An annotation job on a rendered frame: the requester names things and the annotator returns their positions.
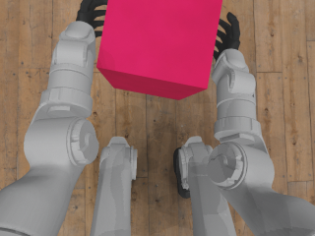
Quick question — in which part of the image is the carton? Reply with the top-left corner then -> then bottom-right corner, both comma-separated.
96,0 -> 222,100

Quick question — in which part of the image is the right robot upper arm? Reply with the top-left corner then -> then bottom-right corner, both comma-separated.
206,141 -> 315,236

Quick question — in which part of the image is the right robot hand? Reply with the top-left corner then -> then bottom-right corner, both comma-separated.
213,12 -> 240,62

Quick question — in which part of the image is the right robot shin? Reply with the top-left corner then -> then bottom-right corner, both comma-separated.
181,136 -> 213,189

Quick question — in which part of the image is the right robot forearm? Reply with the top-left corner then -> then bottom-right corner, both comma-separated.
211,48 -> 269,155

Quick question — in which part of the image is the left robot hand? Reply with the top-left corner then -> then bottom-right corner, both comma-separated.
76,0 -> 108,38

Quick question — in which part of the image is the left robot upper arm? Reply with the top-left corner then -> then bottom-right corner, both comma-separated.
0,116 -> 99,236

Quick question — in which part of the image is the left robot forearm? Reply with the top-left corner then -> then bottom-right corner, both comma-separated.
24,21 -> 96,158

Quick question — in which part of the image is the robot right thigh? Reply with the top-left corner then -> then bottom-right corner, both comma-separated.
178,142 -> 237,236

